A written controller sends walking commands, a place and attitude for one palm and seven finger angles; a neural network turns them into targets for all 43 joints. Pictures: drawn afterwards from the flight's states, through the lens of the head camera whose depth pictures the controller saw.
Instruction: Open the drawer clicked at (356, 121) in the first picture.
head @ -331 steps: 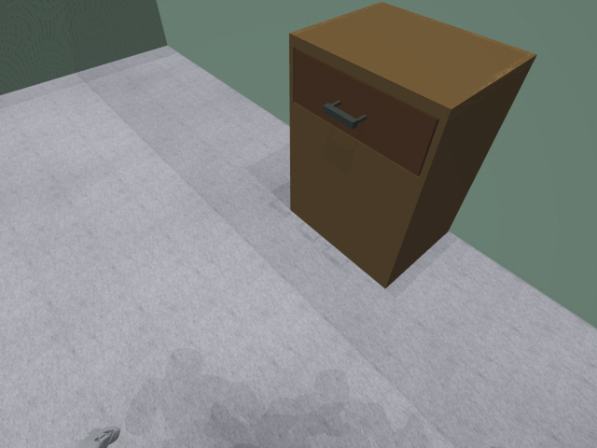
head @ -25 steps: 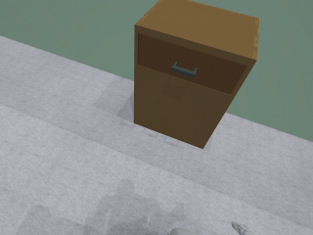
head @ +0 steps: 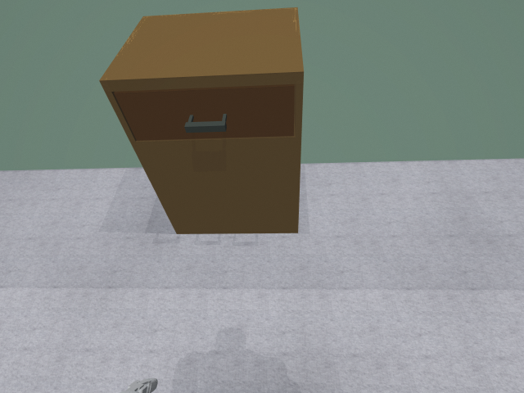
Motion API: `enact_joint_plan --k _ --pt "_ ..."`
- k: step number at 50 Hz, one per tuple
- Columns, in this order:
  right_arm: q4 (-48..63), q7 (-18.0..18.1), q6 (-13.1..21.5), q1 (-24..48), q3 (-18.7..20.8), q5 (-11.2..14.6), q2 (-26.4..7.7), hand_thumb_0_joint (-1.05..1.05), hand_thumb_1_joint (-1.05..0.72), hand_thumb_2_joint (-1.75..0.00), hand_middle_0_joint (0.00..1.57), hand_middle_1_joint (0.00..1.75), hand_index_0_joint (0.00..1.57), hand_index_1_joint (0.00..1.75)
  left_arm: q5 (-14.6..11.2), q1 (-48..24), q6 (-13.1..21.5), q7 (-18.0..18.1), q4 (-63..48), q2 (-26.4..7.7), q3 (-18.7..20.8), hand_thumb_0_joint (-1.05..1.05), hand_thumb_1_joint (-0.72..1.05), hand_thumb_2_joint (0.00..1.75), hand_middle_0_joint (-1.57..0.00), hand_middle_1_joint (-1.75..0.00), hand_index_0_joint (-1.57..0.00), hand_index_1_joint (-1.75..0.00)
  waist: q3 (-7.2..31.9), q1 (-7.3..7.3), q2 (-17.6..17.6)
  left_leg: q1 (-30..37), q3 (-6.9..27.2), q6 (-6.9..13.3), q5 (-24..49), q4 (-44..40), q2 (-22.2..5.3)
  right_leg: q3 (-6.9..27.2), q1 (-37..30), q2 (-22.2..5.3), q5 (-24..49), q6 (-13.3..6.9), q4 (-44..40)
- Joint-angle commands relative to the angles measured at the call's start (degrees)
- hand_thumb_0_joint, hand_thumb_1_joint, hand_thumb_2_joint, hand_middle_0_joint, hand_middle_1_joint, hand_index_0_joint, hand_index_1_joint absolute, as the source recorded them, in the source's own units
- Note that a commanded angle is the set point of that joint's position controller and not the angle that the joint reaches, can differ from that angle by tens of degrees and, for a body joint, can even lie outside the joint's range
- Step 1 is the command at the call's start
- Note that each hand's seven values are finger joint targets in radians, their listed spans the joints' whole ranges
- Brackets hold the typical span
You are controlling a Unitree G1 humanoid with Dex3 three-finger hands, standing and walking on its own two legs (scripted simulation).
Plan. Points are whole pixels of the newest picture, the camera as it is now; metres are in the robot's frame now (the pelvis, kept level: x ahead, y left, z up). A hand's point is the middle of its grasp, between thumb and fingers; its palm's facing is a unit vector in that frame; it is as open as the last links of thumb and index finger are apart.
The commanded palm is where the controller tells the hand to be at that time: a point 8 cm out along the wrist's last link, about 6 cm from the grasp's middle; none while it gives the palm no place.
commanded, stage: take the last steps up to it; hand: left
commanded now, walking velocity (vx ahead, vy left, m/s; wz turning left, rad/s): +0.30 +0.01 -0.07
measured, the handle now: (206, 122) +0.85 +0.19 -0.10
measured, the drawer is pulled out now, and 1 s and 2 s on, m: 0.00 0.00 0.00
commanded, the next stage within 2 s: come to a stop and stand still in 0.90 s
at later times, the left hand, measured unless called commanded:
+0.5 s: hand out of the picture +0.00 +0.19 -0.18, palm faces +0.10 -0.99 -0.14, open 7.4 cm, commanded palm none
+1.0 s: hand (190, 262) +0.41 +0.19 -0.16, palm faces -0.11 -0.97 -0.20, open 7.4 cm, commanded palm none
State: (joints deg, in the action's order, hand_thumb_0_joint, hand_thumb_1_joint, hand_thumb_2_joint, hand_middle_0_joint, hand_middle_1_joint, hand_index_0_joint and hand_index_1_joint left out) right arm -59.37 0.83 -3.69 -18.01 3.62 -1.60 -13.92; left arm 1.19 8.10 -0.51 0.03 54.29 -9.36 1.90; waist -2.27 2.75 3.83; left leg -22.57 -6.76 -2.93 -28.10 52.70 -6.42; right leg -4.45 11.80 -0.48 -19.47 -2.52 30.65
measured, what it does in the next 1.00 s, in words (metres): walks ahead: left foot, then right foot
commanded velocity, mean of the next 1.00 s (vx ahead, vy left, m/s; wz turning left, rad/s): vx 0.24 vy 0.01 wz -0.03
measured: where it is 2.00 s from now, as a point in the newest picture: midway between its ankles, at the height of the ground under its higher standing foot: (270, 379)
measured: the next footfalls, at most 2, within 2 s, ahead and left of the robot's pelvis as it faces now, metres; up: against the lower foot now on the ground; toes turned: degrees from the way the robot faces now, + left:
left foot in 0.48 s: +0.23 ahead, +0.14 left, +0.00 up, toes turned +7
right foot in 1.00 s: +0.42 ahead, -0.10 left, +0.00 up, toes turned -12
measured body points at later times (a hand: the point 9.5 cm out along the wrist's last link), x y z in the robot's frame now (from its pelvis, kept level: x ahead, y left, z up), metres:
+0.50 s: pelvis +0.12 +0.04 -0.02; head +0.14 +0.06 +0.43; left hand +0.00 +0.24 -0.17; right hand +0.24 -0.20 -0.15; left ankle +0.20 +0.13 -0.74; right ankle -0.03 -0.09 -0.73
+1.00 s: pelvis +0.29 +0.02 -0.01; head +0.31 +0.00 +0.44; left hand +0.42 +0.24 -0.15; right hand +0.17 -0.17 -0.16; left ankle +0.20 +0.13 -0.73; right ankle +0.37 -0.09 -0.74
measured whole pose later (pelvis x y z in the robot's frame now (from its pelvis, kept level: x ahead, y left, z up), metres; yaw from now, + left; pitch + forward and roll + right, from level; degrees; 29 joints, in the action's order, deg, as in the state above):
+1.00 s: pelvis +0.29 +0.02 -0.01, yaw -5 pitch -1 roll +2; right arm -66.3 1.0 2.7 -26.7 2.0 -1.6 -6.2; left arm 1.8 7.5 1.2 -0.4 58.2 -9.5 3.0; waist -2.5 3.4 -0.4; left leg -0.8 -11.6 -0.4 -23.5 25.8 -1.7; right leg -6.2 22.5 -4.1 -10.1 -1.0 32.5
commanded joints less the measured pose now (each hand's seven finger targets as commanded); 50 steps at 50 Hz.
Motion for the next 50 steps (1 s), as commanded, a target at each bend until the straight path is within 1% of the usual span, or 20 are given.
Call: enact_joint_plan --k 1,5,12,18,21,22,23,24,25,26,27,29,31,33,37,44,46,48,49,50 --pt "4.2 -1.3 2.7 2.7 0.5 -0.6 -2.8 0.00 -0.90 -0.90 0.20 0.30 0.20 0.30 -0.5 5.9 2.1 1.2 0.2 -9.4 2.0 0.00 0.90 0.90 -0.20 -0.30 -0.20 -0.30 -1.3 -3.09 -11.7 -14.2 4.0 -1.0 8.6 9.5 -1.4 13.2 -7.8 -13.5 12.1 -4.5 -17.3" --pt "2.7 -1.4 3.2 2.3 0.4 -0.4 -1.4 0.00 -0.90 -0.90 0.20 0.30 0.20 0.30 -0.5 10.3 3.8 0.9 2.7 -7.9 1.3 0.00 0.90 0.90 -0.20 -0.30 -0.20 -0.30 -1.5 -3.38 -10.8 -12.8 3.0 -1.9 12.1 5.7 -1.0 11.2 -9.6 -12.8 20.6 -4.7 -17.4" --pt "4.6 -2.0 4.0 9.9 0.2 -0.1 -0.9 0.00 -0.90 -0.90 0.20 0.30 0.20 0.30 0.0 15.7 4.8 1.2 6.4 -7.9 1.2 0.00 0.90 0.90 -0.20 -0.30 -0.20 -0.30 -4.3 -5.30 -9.7 -16.7 3.4 -0.7 12.3 -1.2 -1.2 15.6 -13.0 -15.9 17.0 -8.1 -19.4" --pt "6.2 -2.6 4.9 14.5 -0.3 0.5 0.3 0.00 -0.90 -0.90 0.20 0.30 0.20 0.30 0.5 18.3 4.7 1.8 9.6 -8.3 1.3 0.00 0.90 0.90 -0.20 -0.30 -0.20 -0.30 -6.9 -5.38 -10.5 -11.8 1.5 1.5 11.1 -9.4 0.3 13.4 -11.8 -16.3 22.7 -7.1 -17.7" --pt "4.7 -2.2 5.5 8.8 -0.3 0.6 -0.1 0.00 -0.90 -0.90 0.20 0.30 0.20 0.30 0.3 16.4 4.6 1.6 10.1 -8.7 1.5 0.00 0.90 0.90 -0.20 -0.30 -0.20 -0.30 -5.3 -1.76 -9.0 1.5 -1.2 3.2 12.7 -17.0 3.2 9.4 -6.5 -14.2 27.4 -5.4 -11.5" --pt "2.4 -1.6 6.0 2.2 -0.1 0.3 -1.0 0.00 -0.90 -0.90 0.20 0.30 0.20 0.30 0.0 15.8 4.5 1.5 10.2 -8.5 1.5 0.00 0.90 0.90 -0.20 -0.30 -0.20 -0.30 -2.3 1.11 -6.5 11.7 -2.2 3.9 16.5 -21.5 5.1 6.3 -3.4 -11.5 32.5 -3.8 -2.9" --pt "-0.2 -0.9 6.6 -6.1 0.6 -0.1 -4.0 0.00 -0.90 -0.90 0.20 0.30 0.20 0.30 -0.4 16.7 4.6 1.2 10.1 -6.9 1.1 0.00 0.90 0.90 -0.20 -0.30 -0.20 -0.30 3.7 3.88 -1.0 25.3 1.4 5.5 18.7 -24.3 2.0 3.8 2.7 -7.9 29.3 -1.9 10.2" --pt "-1.4 -0.4 7.0 -12.3 2.0 -0.7 -10.6 0.00 -0.90 -0.90 0.20 0.30 0.20 0.30 -0.9 18.9 4.3 0.7 8.9 -3.1 0.4 0.00 0.90 0.90 -0.20 -0.30 -0.20 -0.30 9.4 4.64 14.2 36.4 22.3 11.1 18.3 -28.2 -14.1 -1.9 16.8 -0.4 1.3 1.2 27.9" --pt "-1.8 -0.1 6.4 -14.8 2.0 0.1 -12.0 0.00 -0.90 -0.90 0.20 0.30 0.20 0.30 -0.7 16.1 4.4 0.8 6.9 -3.3 0.2 0.00 0.90 0.90 -0.20 -0.30 -0.20 -0.30 10.0 4.97 14.4 33.9 32.1 14.7 16.1 -36.5 -20.0 2.4 21.5 1.0 -14.4 0.8 38.7" --pt "-0.5 -0.2 5.9 -8.6 1.7 0.4 -10.2 0.00 -0.90 -0.90 0.20 0.30 0.20 0.30 -0.3 15.2 3.9 0.8 7.0 -4.4 0.9 0.00 0.90 0.90 -0.20 -0.30 -0.20 -0.30 6.0 2.64 7.9 25.2 29.2 14.9 2.8 -39.8 -19.7 4.4 21.2 -2.5 -12.7 -0.1 42.2" --pt "0.7 -0.1 6.3 -4.3 1.1 0.6 -7.0 0.00 -0.90 -0.90 0.20 0.30 0.20 0.30 -0.1 12.2 3.7 0.5 7.0 -3.5 0.8 0.00 0.90 0.90 -0.20 -0.30 -0.20 -0.30 0.4 1.88 4.2 17.5 26.4 13.3 0.7 -41.7 -17.1 4.3 22.5 -4.4 -6.7 0.1 42.9" --pt "1.7 0.1 7.1 0.8 -0.3 0.5 -2.2 0.00 -0.90 -0.90 0.20 0.30 0.20 0.30 0.4 12.5 2.8 -0.3 7.9 -2.4 1.1 0.00 0.90 0.90 -0.20 -0.30 -0.20 -0.30 -4.6 -1.47 -0.6 7.7 18.5 10.7 4.3 -43.9 -13.6 4.7 19.4 -6.9 -0.2 1.2 40.4" --pt "1.2 0.3 7.9 0.5 -0.7 0.7 -1.1 0.00 -0.90 -0.90 0.20 0.30 0.20 0.30 0.7 15.7 1.9 -0.2 8.6 -0.2 1.0 0.00 0.90 0.90 -0.20 -0.30 -0.20 -0.30 -3.4 -3.44 0.2 7.0 11.8 9.5 13.1 -44.0 -10.5 3.9 17.3 -6.7 3.6 2.4 38.0" --pt "0.6 0.3 8.2 -0.2 -0.7 1.0 -0.6 0.00 -0.90 -0.90 0.20 0.30 0.20 0.30 0.5 16.0 1.1 -0.1 8.4 -0.2 1.3 0.00 0.90 0.90 -0.20 -0.30 -0.20 -0.30 -2.9 -4.23 1.0 7.6 8.9 10.4 15.7 -44.7 -9.5 3.7 18.4 -6.9 6.1 3.1 36.0" --pt "-0.5 0.4 8.4 -3.3 -0.3 0.9 -0.5 0.00 -0.90 -0.90 0.20 0.30 0.20 0.30 0.5 10.3 0.7 -0.2 5.5 -0.7 1.7 0.00 0.90 0.90 -0.20 -0.30 -0.20 -0.30 -4.7 -3.80 -0.9 11.6 7.8 12.4 20.2 -45.2 -10.1 3.7 23.3 -8.0 9.7 4.4 29.2" --pt "-3.9 0.5 7.6 -10.4 0.0 0.1 -0.4 0.00 -0.90 -0.90 0.20 0.30 0.20 0.30 0.2 -1.5 1.6 -0.4 1.0 -0.8 1.1 0.00 0.90 0.90 -0.20 -0.30 -0.20 -0.30 -5.2 0.07 -0.1 18.3 5.8 13.4 34.6 -39.2 -10.3 -0.3 19.1 -5.3 6.5 2.9 9.6" --pt "-4.3 0.6 7.3 -10.3 0.0 -0.1 -0.8 0.00 -0.90 -0.90 0.20 0.30 0.20 0.30 0.2 -1.2 2.0 -0.4 0.9 -0.7 1.1 0.00 0.90 0.90 -0.20 -0.30 -0.20 -0.30 -4.7 -0.39 1.0 18.3 4.8 12.5 37.1 -36.0 -10.3 -1.7 14.8 -3.8 5.8 2.1 5.6" --pt "-4.6 0.6 7.0 -9.9 -0.2 0.3 -0.7 0.00 -0.90 -0.90 0.20 0.30 0.20 0.30 0.4 5.1 2.8 -0.2 3.0 -1.9 1.3 0.00 0.90 0.90 -0.20 -0.30 -0.20 -0.30 -1.0 -3.44 -0.4 16.6 2.3 10.0 40.1 -27.8 -7.6 -4.0 3.5 -1.2 10.1 1.3 -1.5" --pt "-4.6 0.3 7.1 -9.9 -0.3 0.8 0.2 0.00 -0.90 -0.90 0.20 0.30 0.20 0.30 0.5 10.6 3.5 0.0 4.9 -4.2 1.8 0.00 0.90 0.90 -0.20 -0.30 -0.20 -0.30 2.9 -5.83 -3.6 12.4 0.5 8.2 38.0 -20.3 -5.2 -1.4 -6.3 -2.6 13.6 0.2 -3.9" --pt "-3.8 0.0 7.4 -10.4 -0.8 1.2 2.6 0.00 -0.90 -0.90 0.20 0.30 0.20 0.30 0.8 17.2 4.3 0.6 6.7 -8.6 2.9 0.00 0.90 0.90 -0.20 -0.30 -0.20 -0.30 8.4 -8.01 -12.5 1.7 -3.4 5.4 24.1 -7.5 -0.2 11.7 -18.7 -14.0 22.3 -3.6 -4.5"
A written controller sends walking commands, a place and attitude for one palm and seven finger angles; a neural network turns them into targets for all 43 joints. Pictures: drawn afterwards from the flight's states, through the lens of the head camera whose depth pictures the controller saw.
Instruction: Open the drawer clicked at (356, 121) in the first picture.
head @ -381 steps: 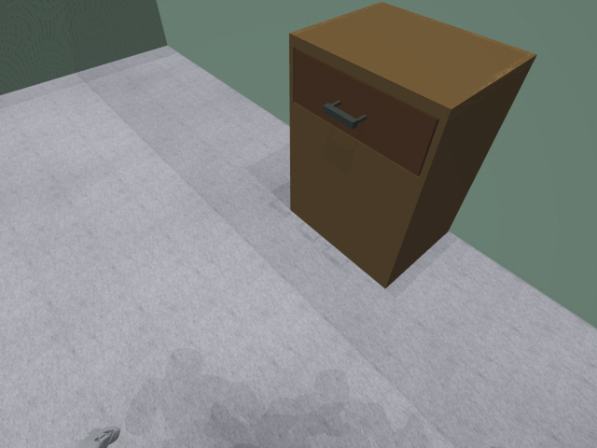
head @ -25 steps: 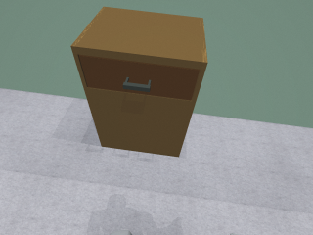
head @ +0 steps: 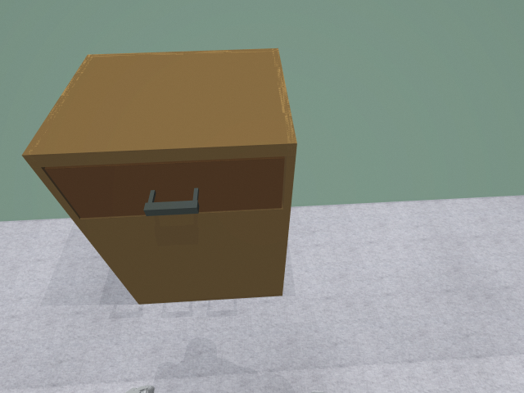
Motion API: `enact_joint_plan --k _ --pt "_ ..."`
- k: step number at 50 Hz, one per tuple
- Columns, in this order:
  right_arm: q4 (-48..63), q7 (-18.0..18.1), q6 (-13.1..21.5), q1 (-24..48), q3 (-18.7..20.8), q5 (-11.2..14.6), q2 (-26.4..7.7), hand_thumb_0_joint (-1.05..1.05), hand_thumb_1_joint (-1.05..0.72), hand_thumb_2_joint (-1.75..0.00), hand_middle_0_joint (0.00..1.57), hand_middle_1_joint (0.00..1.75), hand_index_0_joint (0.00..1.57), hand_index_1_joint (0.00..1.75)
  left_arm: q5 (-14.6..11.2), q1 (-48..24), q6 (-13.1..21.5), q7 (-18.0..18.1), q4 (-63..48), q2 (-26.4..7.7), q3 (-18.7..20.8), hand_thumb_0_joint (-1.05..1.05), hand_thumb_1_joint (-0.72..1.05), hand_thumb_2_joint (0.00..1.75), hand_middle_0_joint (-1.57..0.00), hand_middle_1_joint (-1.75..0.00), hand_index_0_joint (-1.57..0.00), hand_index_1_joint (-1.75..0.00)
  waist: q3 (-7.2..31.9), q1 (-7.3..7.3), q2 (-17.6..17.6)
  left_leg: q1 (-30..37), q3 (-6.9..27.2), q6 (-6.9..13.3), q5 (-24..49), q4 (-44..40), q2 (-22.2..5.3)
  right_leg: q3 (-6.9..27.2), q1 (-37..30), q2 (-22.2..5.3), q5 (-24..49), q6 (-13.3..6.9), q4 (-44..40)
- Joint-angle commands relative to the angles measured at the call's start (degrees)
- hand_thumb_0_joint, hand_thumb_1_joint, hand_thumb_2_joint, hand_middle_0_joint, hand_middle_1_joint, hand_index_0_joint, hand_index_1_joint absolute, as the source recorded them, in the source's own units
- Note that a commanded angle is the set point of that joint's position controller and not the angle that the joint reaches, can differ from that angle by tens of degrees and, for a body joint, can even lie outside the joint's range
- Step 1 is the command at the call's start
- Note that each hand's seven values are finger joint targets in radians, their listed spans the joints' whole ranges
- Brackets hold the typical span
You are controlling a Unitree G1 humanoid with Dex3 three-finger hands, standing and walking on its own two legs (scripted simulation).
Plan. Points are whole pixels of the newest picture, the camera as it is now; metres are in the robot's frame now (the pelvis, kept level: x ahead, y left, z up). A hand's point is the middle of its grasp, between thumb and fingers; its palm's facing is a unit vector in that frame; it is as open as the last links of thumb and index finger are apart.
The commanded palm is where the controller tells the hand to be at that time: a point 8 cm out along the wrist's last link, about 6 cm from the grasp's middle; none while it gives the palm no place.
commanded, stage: come to a stop and stand still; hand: left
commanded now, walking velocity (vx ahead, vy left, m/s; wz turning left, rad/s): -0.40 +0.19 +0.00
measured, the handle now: (173, 200) +0.54 +0.21 -0.10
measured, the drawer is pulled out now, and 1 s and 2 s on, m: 0.00 0.00 0.00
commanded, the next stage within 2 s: none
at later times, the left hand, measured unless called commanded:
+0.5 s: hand out of the picture +0.06 +0.24 -0.18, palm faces +0.11 -0.97 -0.21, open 7.4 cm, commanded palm none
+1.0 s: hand out of the picture +0.02 +0.18 -0.16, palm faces +0.02 -0.97 -0.23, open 7.3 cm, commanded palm none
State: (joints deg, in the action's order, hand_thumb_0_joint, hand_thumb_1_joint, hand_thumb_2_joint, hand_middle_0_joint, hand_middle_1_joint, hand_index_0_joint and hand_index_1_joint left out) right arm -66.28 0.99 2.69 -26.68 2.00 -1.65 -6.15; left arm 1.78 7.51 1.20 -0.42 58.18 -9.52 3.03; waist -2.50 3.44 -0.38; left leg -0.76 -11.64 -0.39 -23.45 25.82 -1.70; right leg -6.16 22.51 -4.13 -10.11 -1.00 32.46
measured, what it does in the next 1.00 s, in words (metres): steps on the spot: left foot, then right foot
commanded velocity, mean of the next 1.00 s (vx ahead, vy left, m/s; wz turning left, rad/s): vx -0.06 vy -0.03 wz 0.00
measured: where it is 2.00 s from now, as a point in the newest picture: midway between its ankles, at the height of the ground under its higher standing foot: outside the picture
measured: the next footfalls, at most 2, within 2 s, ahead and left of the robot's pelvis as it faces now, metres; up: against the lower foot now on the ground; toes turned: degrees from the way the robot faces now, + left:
left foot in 0.46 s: +0.04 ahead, +0.13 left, +0.00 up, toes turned +5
right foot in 0.96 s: +0.00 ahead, -0.11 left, +0.00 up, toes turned -2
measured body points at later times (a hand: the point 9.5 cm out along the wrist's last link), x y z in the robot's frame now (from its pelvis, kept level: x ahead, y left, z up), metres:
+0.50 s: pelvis +0.01 +0.04 +0.00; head +0.03 +0.07 +0.45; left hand +0.06 +0.29 -0.16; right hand +0.12 -0.20 -0.13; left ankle +0.01 +0.14 -0.73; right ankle +0.08 -0.10 -0.72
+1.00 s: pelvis -0.01 -0.01 +0.01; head +0.00 -0.02 +0.46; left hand +0.02 +0.23 -0.14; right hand -0.05 -0.24 -0.15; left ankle +0.01 +0.14 -0.73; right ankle -0.04 -0.11 -0.73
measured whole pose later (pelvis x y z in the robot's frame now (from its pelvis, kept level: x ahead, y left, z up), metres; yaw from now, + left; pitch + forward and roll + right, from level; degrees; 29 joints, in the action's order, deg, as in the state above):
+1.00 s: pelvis -0.01 -0.01 +0.01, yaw +1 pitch -1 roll +1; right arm -64.9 1.9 -1.6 -19.4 2.8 -1.0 -9.7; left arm 1.3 12.7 -1.4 1.2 63.1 -9.2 2.0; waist -1.2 2.4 1.0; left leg -14.3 -3.1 -1.9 -13.1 27.1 -3.8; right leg -3.1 9.4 -0.9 -16.5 -0.2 27.0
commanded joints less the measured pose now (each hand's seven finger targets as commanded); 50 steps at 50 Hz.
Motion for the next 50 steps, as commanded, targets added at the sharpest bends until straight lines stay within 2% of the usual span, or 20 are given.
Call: enact_joint_plan --k 1,2,5,7,14,20,21,22,23,24,27,29,33,41,44,46,47,48,49,50 --pt "4.4 0.0 0.7 -2.5 0.4 1.6 -4.4 0.00 -0.90 -0.90 0.20 0.30 0.20 0.30 -0.7 21.5 2.8 1.4 3.5 -12.4 2.3 0.00 0.90 0.90 -0.20 -0.30 -0.20 -0.30 11.9 -8.06 -14.1 -26.3 2.2 0.7 -10.7 32.8 0.7 25.4 -34.0 -21.3 31.9 -11.4 -10.4" --pt "3.7 0.7 -0.1 -1.5 0.6 1.6 -5.4 0.00 -0.90 -0.90 0.20 0.30 0.20 0.30 -1.2 17.6 2.6 1.9 2.8 -11.0 1.5 0.00 0.90 0.90 -0.20 -0.30 -0.20 -0.30 10.9 -7.02 -5.7 -23.6 9.2 0.7 -11.8 36.2 -1.3 21.2 -27.6 -21.1 40.3 -12.7 -10.6" --pt "3.1 1.1 -2.9 1.5 0.4 2.0 -2.6 0.00 -0.90 -0.90 0.20 0.30 0.20 0.30 -0.9 5.4 1.2 3.2 -0.3 -7.5 0.3 0.00 0.90 0.90 -0.20 -0.30 -0.20 -0.30 3.1 -3.46 -1.5 -19.3 11.8 -0.4 -7.1 34.1 -3.5 12.8 -10.5 -17.7 42.7 -10.6 -11.4" --pt "3.0 0.8 -4.8 1.5 0.7 1.8 -2.8 0.00 -0.90 -0.90 0.20 0.30 0.20 0.30 -0.7 3.8 0.5 3.4 -0.7 -7.1 0.4 0.00 0.90 0.90 -0.20 -0.30 -0.20 -0.30 2.9 -2.78 -3.0 -18.7 11.2 -1.3 -5.3 32.5 -2.6 9.2 -8.1 -16.5 38.5 -9.5 -12.5" --pt "8.2 -0.1 -6.4 7.5 2.3 1.0 -5.3 0.00 -0.90 -0.90 0.20 0.30 0.20 0.30 -0.1 1.4 -1.3 3.7 -3.3 -9.6 2.2 0.00 0.90 0.90 -0.20 -0.30 -0.20 -0.30 5.5 -3.61 -8.3 -21.4 11.2 -2.9 -2.7 30.6 -0.9 8.5 -8.9 -16.4 32.6 -10.3 -11.6" --pt "9.7 -0.2 -4.5 6.9 1.9 1.1 -6.2 0.00 -0.90 -0.90 0.20 0.30 0.20 0.30 0.1 0.5 -2.4 3.0 -4.0 -10.1 2.2 0.00 0.90 0.90 -0.20 -0.30 -0.20 -0.30 8.4 -1.89 -11.0 -11.4 8.7 -2.0 7.8 6.8 0.2 7.7 -8.7 -11.3 15.7 -5.8 -6.9" --pt "9.3 -0.2 -3.9 5.7 1.9 1.1 -7.3 0.00 -0.90 -0.90 0.20 0.30 0.20 0.30 -0.4 1.0 -2.7 2.8 -4.0 -9.1 1.8 0.00 0.90 0.90 -0.20 -0.30 -0.20 -0.30 8.7 -1.14 -6.9 -6.1 9.2 -1.6 14.1 -0.3 -1.0 6.3 -5.3 -8.6 8.1 -3.2 -3.5" --pt "10.0 -0.1 -3.2 6.6 2.5 0.6 -11.2 0.00 -0.90 -0.90 0.20 0.30 0.20 0.30 -0.9 3.3 -3.0 2.5 -4.3 -6.1 1.1 0.00 0.90 0.90 -0.20 -0.30 -0.20 -0.30 7.9 -1.80 6.9 -4.2 19.1 0.7 17.3 -6.7 -9.5 3.3 1.0 -3.0 -5.1 0.0 3.5" --pt "12.2 0.2 -3.1 9.7 3.0 0.1 -15.3 0.00 -0.90 -0.90 0.20 0.30 0.20 0.30 -1.2 3.8 -3.3 2.3 -4.8 -3.7 0.5 0.00 0.90 0.90 -0.20 -0.30 -0.20 -0.30 4.2 -2.10 18.2 -12.2 30.9 5.0 21.2 -13.3 -19.9 2.2 4.2 2.4 -20.0 2.5 12.3" --pt "13.6 0.4 -3.2 13.9 2.4 0.0 -15.4 0.00 -0.90 -0.90 0.20 0.30 0.20 0.30 -0.7 3.0 -3.6 2.3 -4.6 -5.5 0.7 0.00 0.90 0.90 -0.20 -0.30 -0.20 -0.30 1.7 -2.79 12.5 -19.9 29.6 7.9 15.9 -14.4 -21.2 8.0 0.1 1.3 -19.4 1.9 17.4" --pt "13.0 1.8 -2.9 17.7 1.6 -0.2 -13.2 0.00 -0.90 -0.90 0.20 0.30 0.20 0.30 -0.2 6.3 -4.3 1.3 -1.3 -7.0 1.8 0.00 0.90 0.90 -0.20 -0.30 -0.20 -0.30 -1.1 -4.55 10.8 -16.3 22.8 6.3 13.4 -14.1 -15.5 10.7 4.7 2.7 -12.3 2.6 26.7" --pt "12.6 2.0 -2.5 16.2 1.5 0.2 -12.5 0.00 -0.90 -0.90 0.20 0.30 0.20 0.30 -0.1 8.6 -3.8 0.7 0.1 -7.4 1.9 0.00 0.90 0.90 -0.20 -0.30 -0.20 -0.30 0.9 -4.19 7.8 -9.6 19.7 5.7 17.1 -12.9 -14.2 10.3 7.5 2.8 -9.0 3.6 28.0" --pt "10.2 2.4 -2.3 9.6 2.2 0.3 -12.6 0.00 -0.90 -0.90 0.20 0.30 0.20 0.30 -0.1 8.1 -4.1 0.7 0.0 -7.0 1.9 0.00 0.90 0.90 -0.20 -0.30 -0.20 -0.30 2.8 -1.83 7.4 -2.8 21.1 6.7 19.8 -12.7 -15.7 10.5 9.1 2.6 -9.0 4.6 27.7" --pt "7.0 1.9 -2.7 6.2 2.6 -0.1 -12.9 0.00 -0.90 -0.90 0.20 0.30 0.20 0.30 -0.6 5.8 -3.8 0.5 0.3 -3.3 0.1 0.00 0.90 0.90 -0.20 -0.30 -0.20 -0.30 2.2 -0.15 11.4 -4.0 20.9 8.8 18.7 -12.2 -14.9 5.5 0.2 1.8 -16.2 3.5 10.0" --pt "6.1 1.3 -2.9 7.4 2.6 0.1 -12.8 0.00 -0.90 -0.90 0.20 0.30 0.20 0.30 -1.0 8.7 -3.0 0.8 2.1 -2.7 -0.4 0.00 0.90 0.90 -0.20 -0.30 -0.20 -0.30 2.5 -1.75 11.9 -8.5 20.5 7.8 15.6 -11.1 -13.0 3.4 -7.1 3.0 -12.4 2.6 0.1" --pt "5.5 1.2 -2.9 7.9 2.4 0.6 -11.5 0.00 -0.90 -0.90 0.20 0.30 0.20 0.30 -1.0 12.7 -2.3 1.2 4.1 -2.7 -0.6 0.00 0.90 0.90 -0.20 -0.30 -0.20 -0.30 3.7 -3.89 8.2 -12.7 17.2 4.8 12.2 -7.5 -10.1 2.4 -15.7 2.7 -1.1 2.5 -11.7" --pt "5.0 1.0 -2.9 6.8 1.9 1.0 -9.1 0.00 -0.90 -0.90 0.20 0.30 0.20 0.30 -0.8 12.8 -1.7 1.6 4.5 -4.3 -0.5 0.00 0.90 0.90 -0.20 -0.30 -0.20 -0.30 3.7 -3.74 3.5 -16.5 14.7 2.5 11.0 -4.2 -7.4 6.3 -20.0 -0.5 0.5 1.8 -15.3" --pt "5.1 0.8 -2.9 6.8 1.0 1.4 -6.0 0.00 -0.90 -0.90 0.20 0.30 0.20 0.30 -0.8 12.3 -1.1 2.1 4.6 -7.0 -0.4 0.00 0.90 0.90 -0.20 -0.30 -0.20 -0.30 2.8 -3.41 -4.5 -19.7 10.4 0.1 6.0 0.1 -3.7 13.9 -19.8 -7.7 -2.6 -0.6 -18.5" --pt "5.6 0.4 -3.2 7.7 0.2 1.2 -4.0 0.00 -0.90 -0.90 0.20 0.30 0.20 0.30 -1.0 10.1 -0.9 2.2 4.0 -8.8 -0.4 0.00 0.90 0.90 -0.20 -0.30 -0.20 -0.30 0.2 -2.95 -8.8 -18.8 9.0 -0.8 2.1 1.6 -1.9 16.1 -13.5 -11.6 -6.5 -2.8 -21.9" --pt "5.4 0.3 -3.5 8.3 0.2 0.6 -4.3 0.00 -0.90 -0.90 0.20 0.30 0.20 0.30 -1.0 8.7 -0.9 2.2 3.7 -8.4 -0.6 0.00 0.90 0.90 -0.20 -0.30 -0.20 -0.30 -1.9 -3.09 -9.2 -17.0 9.3 -0.6 2.4 3.1 -2.1 16.1 -8.7 -11.3 -11.3 -4.0 -23.0"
